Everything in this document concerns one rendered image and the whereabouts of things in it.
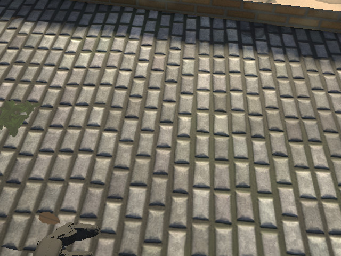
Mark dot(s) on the left robot hand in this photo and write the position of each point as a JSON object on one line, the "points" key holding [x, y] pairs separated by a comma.
{"points": [[64, 236]]}

